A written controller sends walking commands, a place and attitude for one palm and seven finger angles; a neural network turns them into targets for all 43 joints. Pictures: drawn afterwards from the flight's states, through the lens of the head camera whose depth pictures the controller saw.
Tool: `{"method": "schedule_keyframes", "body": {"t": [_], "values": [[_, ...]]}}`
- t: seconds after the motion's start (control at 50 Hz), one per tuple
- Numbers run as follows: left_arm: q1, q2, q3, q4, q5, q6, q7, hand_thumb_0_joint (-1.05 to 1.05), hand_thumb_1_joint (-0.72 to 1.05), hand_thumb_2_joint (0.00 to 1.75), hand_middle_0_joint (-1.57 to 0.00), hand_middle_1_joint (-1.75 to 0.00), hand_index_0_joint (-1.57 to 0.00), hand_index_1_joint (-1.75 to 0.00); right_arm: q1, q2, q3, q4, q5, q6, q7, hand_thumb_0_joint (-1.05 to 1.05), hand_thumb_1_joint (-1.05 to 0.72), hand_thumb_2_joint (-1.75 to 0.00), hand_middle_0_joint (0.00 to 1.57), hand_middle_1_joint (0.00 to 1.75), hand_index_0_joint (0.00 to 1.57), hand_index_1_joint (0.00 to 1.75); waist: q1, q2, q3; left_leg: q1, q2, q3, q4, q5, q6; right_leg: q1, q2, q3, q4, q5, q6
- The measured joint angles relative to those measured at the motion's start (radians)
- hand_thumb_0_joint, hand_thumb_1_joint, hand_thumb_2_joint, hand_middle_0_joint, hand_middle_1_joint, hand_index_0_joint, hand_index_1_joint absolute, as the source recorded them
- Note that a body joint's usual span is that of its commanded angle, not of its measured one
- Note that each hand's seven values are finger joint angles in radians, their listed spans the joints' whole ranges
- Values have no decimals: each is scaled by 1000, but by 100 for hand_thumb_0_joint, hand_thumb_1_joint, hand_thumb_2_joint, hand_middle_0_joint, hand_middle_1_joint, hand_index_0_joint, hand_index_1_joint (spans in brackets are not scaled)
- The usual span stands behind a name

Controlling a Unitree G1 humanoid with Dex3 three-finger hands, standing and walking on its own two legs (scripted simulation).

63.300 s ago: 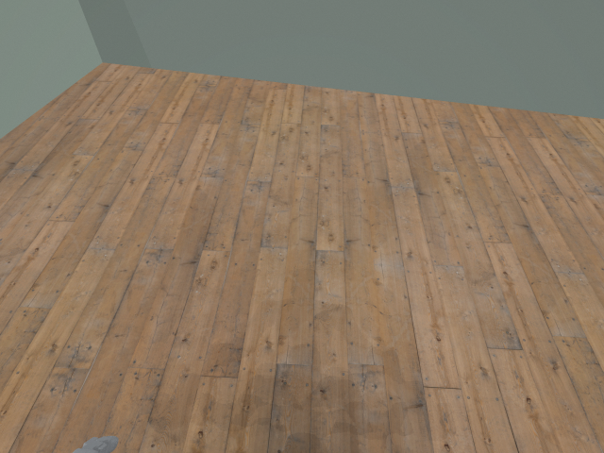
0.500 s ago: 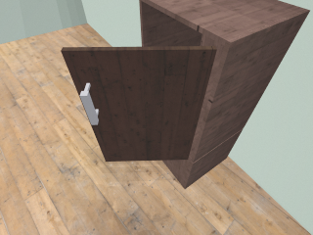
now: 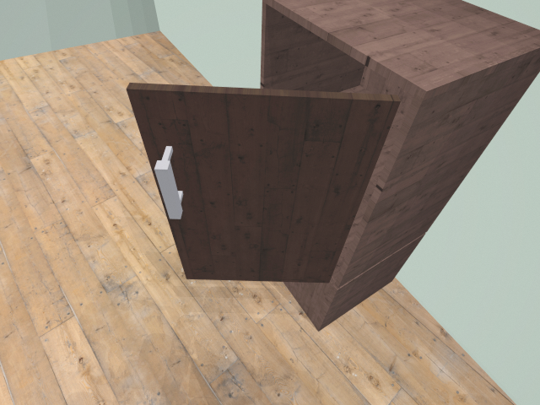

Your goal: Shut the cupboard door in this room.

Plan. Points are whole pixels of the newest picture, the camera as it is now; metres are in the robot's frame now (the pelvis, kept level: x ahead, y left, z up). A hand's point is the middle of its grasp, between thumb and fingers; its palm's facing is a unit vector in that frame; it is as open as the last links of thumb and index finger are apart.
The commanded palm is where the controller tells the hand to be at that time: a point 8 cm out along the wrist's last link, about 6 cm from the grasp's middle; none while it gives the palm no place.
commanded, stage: look again from close up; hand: left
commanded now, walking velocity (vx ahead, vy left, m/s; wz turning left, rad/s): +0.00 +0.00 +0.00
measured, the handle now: (172, 183) +0.46 +0.22 +0.04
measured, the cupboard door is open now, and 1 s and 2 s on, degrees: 57 57 57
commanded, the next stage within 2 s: raise the hand and make a fist in 0.24 s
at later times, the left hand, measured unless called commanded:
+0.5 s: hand (145, 378) +0.16 +0.19 -0.04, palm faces +0.25 -0.96 -0.12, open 7.3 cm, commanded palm +0.10 +0.23 -0.06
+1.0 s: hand (161, 373) +0.17 +0.17 -0.03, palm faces +0.05 -1.00 -0.05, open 5.0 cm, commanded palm +0.13 +0.23 -0.02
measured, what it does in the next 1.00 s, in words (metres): lowers itself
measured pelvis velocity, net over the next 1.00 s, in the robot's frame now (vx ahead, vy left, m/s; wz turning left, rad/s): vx -0.01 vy -0.03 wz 0.10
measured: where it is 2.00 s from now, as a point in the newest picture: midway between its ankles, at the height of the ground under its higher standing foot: outside the picture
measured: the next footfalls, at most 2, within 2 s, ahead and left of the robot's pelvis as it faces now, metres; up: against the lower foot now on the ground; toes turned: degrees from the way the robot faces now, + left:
none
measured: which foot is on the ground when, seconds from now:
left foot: down 0.00-1.00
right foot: down 0.00-1.00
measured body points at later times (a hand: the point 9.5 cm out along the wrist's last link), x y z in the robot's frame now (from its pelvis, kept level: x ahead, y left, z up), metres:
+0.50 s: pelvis -0.02 +0.00 -0.01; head -0.01 +0.00 +0.44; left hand +0.14 +0.24 -0.03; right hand +0.08 -0.24 -0.13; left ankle +0.03 +0.08 -0.74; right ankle -0.01 -0.10 -0.73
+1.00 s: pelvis -0.01 -0.03 -0.09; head +0.04 -0.02 +0.36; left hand +0.16 +0.22 -0.02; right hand +0.22 -0.22 -0.15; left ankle +0.03 +0.08 -0.74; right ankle +0.00 -0.10 -0.74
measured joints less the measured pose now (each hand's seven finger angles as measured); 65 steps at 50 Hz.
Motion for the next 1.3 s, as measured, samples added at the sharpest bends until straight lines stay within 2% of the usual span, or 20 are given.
{"method": "schedule_keyframes", "body": {"t": [0.16, 0.36, 0.38, 0.4, 0.44, 0.48, 0.5, 0.56, 0.6, 0.64, 0.7, 0.76, 0.84, 0.88, 0.92, 1.0, 1.04, 1.08, 1.18, 1.3], "values": [[-4, 0, -2, 17, 1, -5, 1, 0, 91, 90, -20, -30, -20, -30, -22, 6, 1, 17, 2, -4, -3, 0, -91, -90, 20, 30, 20, 30, 7, -7, -11, 20, -6, 2, -16, 1, 3, 22, -4, 1, -21, 5, 5], [-21, -3, -2, 19, 6, -11, 7, 0, 91, 90, -20, -30, -20, -30, -6, 1, 0, 23, 1, 0, -2, 0, -92, -90, 20, 30, 20, 30, -1, 1, -13, 18, -8, 1, -22, 6, 6, 27, -6, -1, -38, 15, 10], [25, -7, 39, -155, -21, 54, 1, 0, 91, 90, -20, -30, -20, -30, 10, -2, 6, -22, 10, -19, -10, 0, -92, -90, 20, 30, 20, 30, -12, 2, 4, 4, -6, -6, 1, 0, 6, 12, -5, -8, -11, 11, 8], [82, 1, 45, -370, -57, 75, 14, 1, 91, 90, -20, -30, -20, -30, 40, -5, 16, -76, 29, -70, -28, 0, -92, -90, 20, 30, 20, 30, -16, -1, 18, -10, -8, -10, 19, -5, 6, -25, -9, -12, 59, -2, 0], [164, 21, 32, -712, -117, 23, 51, 2, 91, 90, -21, -31, -21, -30, 97, -11, 14, -155, 47, -180, -44, 0, -92, -90, 20, 30, 20, 30, -22, -8, 0, -32, -27, -17, 31, -3, 2, -117, -18, -2, 216, -16, -10], [144, 25, 27, -902, -149, -49, 58, 2, 91, 90, -22, -32, -22, -32, 130, -26, 1, -225, 48, -250, -28, 0, -92, -90, 20, 30, 20, 30, -46, 2, -26, -80, -50, -45, 69, -3, 1, -192, -18, -7, 266, -32, -19], [107, 20, 35, -946, -160, -106, 46, 1, 91, 90, -22, -33, -22, -32, 133, -36, -3, -257, 44, -271, -18, 0, -91, -90, 20, 30, 20, 30, -57, 4, -41, -123, -61, -56, 110, -13, -2, -232, -17, -11, 251, -49, -23], [-10, -12, 84, -928, -204, -319, -60, 1, 91, 90, -25, -36, -25, -36, 99, -74, -15, -326, 25, -285, 16, 1, -91, -90, 20, 30, 20, 30, -75, 25, -106, -290, -60, -72, 284, -71, -11, -391, -11, -16, 374, -58, -43], [-41, -16, 109, -891, -236, -459, -170, 0, 91, 90, -28, -39, -28, -39, 60, -87, -26, -365, 17, -268, 32, 1, -91, -90, 20, 30, 21, 30, -65, 27, -152, -404, -46, -77, 403, -121, -28, -505, 5, -11, 485, -99, -47], [-33, -4, 120, -875, -252, -532, -263, 0, 91, 90, -31, -42, -31, -42, 23, -92, -42, -422, 25, -244, 40, 1, -91, -90, 20, 30, 21, 30, -47, 18, -170, -490, -38, -84, 507, -161, -19, -593, 25, -2, 582, -133, -53], [43, 18, 115, -901, -272, -493, -318, 0, 91, 90, -36, -48, -36, -47, -7, -101, -54, -514, 44, -214, 31, 1, -91, -90, 20, 30, 21, 30, -27, 11, -173, -565, -29, -98, 612, -201, -11, -664, 42, -8, 677, -179, -63], [151, 30, 112, -971, -279, -439, -279, 1, 90, 90, -42, -54, -42, -53, -13, -105, -56, -575, 48, -216, 10, 1, -91, -90, 20, 30, 20, 30, -6, 15, -177, -608, -23, -121, 667, -233, -21, -692, 49, -31, 713, -203, -72], [237, 48, 113, -1101, -275, -489, -222, 2, 90, 90, -49, -61, -49, -61, -18, -102, -40, -587, 41, -251, -12, 1, -91, -90, 19, 30, 20, 30, 24, 32, -177, -644, -19, -165, 706, -254, -30, -701, 58, -74, 715, -217, -84], [228, 53, 110, -1146, -278, -524, -230, 2, 90, 90, -52, -65, -52, -65, -27, -99, -25, -574, 37, -265, -17, 1, -91, -90, 19, 30, 20, 30, 33, 46, -176, -663, -18, -184, 719, -260, -33, -707, 61, -92, 713, -220, -87], [193, 56, 106, -1166, -280, -525, -261, 2, 90, 90, -56, -69, -56, -69, -37, -90, -9, -560, 38, -263, -21, 1, -91, -90, 20, 30, 20, 30, 38, 56, -175, -676, -17, -193, 724, -264, -35, -715, 64, -101, 709, -221, -86], [122, 65, 105, -1159, -283, -411, -323, 1, 90, 90, -63, -77, -63, -77, -37, -55, 12, -548, 49, -226, -29, 1, -91, -90, 20, 30, 21, 30, 33, 68, -171, -667, -14, -186, 700, -263, -33, -709, 67, -91, 683, -215, -79], [113, 68, 116, -1157, -288, -349, -330, 1, 90, 90, -67, -81, -67, -81, -23, -37, 16, -547, 50, -204, -32, 1, -91, -90, 20, 30, 21, 30, 25, 71, -169, -643, -13, -175, 673, -261, -29, -690, 68, -78, 659, -209, -75], [122, 64, 132, -1163, -298, -315, -321, 1, 90, 90, -71, -85, -71, -85, -4, -25, 16, -547, 50, -189, -34, 1, -91, -90, 20, 30, 21, 30, 17, 72, -169, -614, -14, -163, 643, -258, -26, -667, 68, -65, 631, -202, -69], [162, 51, 159, -1192, -310, -345, -292, 2, 90, 90, -80, -95, -79, -95, 43, -33, 7, -545, 43, -180, -33, 1, -91, -90, 20, 30, 21, 30, 7, 74, -170, -570, -20, -146, 590, -250, -14, -628, 62, -45, 583, -191, -58], [176, 51, 134, -1212, -306, -373, -300, 1, 90, 90, -91, -107, -90, -107, 51, -73, -12, -544, 43, -177, -32, 1, -91, -90, 20, 30, 21, 30, 8, 74, -166, -566, -28, -138, 588, -253, 0, -623, 54, -38, 578, -191, -46]]}}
